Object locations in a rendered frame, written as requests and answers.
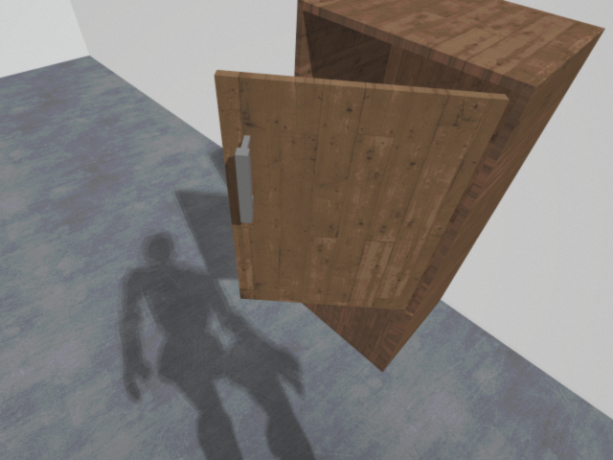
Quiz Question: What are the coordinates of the cupboard door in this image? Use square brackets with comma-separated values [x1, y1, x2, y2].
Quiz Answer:
[215, 70, 509, 310]

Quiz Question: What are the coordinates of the handle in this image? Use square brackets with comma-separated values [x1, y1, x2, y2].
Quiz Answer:
[235, 135, 254, 223]

